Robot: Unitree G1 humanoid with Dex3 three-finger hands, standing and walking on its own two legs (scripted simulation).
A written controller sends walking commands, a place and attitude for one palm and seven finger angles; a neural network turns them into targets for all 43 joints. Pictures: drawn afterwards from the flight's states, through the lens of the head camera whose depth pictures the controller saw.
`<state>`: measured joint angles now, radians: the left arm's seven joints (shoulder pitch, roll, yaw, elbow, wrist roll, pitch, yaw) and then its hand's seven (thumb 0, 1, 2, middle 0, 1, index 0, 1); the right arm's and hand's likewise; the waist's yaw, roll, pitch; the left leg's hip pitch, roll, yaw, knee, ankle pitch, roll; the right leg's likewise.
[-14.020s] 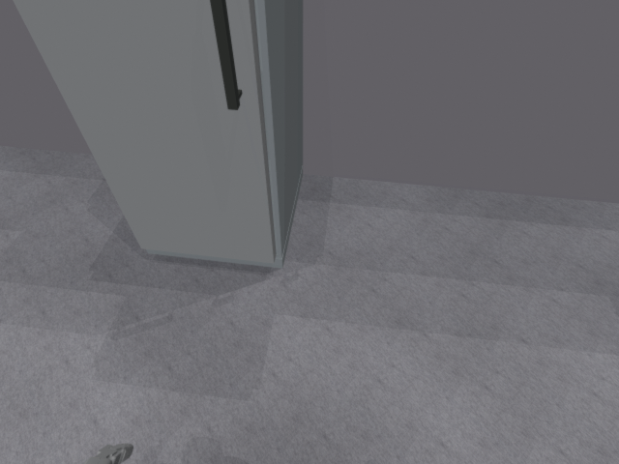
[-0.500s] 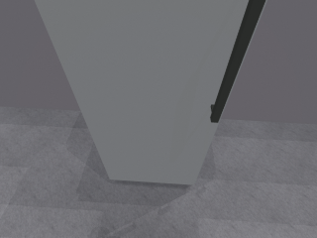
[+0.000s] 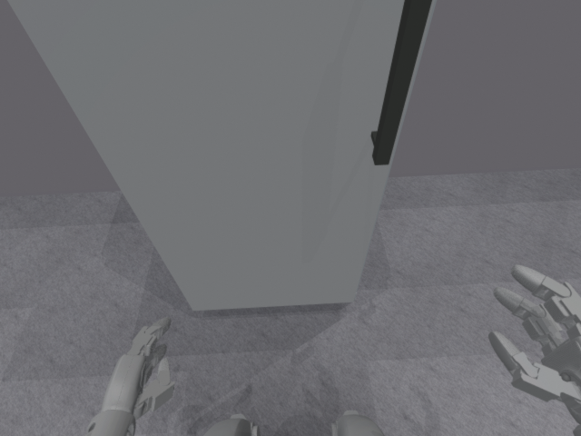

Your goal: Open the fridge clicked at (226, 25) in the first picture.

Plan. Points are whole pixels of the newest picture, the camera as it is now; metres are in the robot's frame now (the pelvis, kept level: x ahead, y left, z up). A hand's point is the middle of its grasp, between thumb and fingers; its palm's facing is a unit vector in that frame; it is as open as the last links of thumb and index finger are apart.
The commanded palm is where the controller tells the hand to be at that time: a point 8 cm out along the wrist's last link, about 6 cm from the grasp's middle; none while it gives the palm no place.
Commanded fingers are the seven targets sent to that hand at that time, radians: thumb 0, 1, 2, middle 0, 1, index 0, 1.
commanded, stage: raise the hand to about handle height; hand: right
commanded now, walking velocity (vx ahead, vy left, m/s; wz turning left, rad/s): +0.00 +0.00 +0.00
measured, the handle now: (406, 18) +0.54 -0.15 +0.28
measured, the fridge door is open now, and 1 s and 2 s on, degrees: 0 0 0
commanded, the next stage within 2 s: move the hooked fingers beside the handle in 1.56 s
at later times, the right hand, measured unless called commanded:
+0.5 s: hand (576, 282) +0.25 -0.29 +0.15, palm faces +0.03 +1.00 -0.07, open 12.3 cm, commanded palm +0.22 -0.33 +0.17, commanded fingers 0.00 0.34 -0.37 0.29 1.10 0.29 1.10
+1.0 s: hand out of the picture +0.29 -0.30 +0.23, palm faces +0.07 +0.99 -0.09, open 13.9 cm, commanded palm +0.26 -0.34 +0.25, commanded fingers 0.00 0.50 -0.30 0.30 1.20 0.30 1.20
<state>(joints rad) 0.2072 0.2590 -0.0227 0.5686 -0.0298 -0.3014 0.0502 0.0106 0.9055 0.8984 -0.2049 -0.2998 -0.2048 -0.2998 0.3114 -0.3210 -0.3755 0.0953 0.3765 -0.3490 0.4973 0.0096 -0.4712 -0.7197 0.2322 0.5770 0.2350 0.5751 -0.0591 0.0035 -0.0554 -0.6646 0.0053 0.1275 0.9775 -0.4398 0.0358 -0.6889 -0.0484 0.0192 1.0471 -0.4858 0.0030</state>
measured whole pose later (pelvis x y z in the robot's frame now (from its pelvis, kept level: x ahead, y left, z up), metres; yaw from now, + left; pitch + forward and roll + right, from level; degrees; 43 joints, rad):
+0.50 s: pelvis +0.02 -0.03 +0.04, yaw +0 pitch +2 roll +2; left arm 0.26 0.26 -0.06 0.62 -0.05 -0.33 0.08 0.01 0.90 0.90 -0.21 -0.30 -0.21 -0.30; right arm 0.20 -0.39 -0.40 0.03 0.37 -0.13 0.44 0.00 0.11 -0.47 0.27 0.95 0.28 0.95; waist -0.05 -0.02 -0.04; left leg -0.39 0.02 0.09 0.68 -0.32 -0.01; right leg -0.41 -0.02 -0.02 0.76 -0.39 -0.03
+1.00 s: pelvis +0.02 -0.02 +0.06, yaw +0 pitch -2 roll +1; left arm 0.22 0.25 -0.11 0.62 -0.07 -0.26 0.10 0.01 0.90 0.90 -0.21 -0.30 -0.21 -0.30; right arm -0.10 -0.47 -0.46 0.10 0.34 0.13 0.45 -0.01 0.49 -0.31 0.30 1.19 0.30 1.19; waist -0.07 -0.04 -0.01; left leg -0.19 0.02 0.09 0.48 -0.24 0.00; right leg -0.21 -0.01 -0.02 0.54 -0.29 -0.02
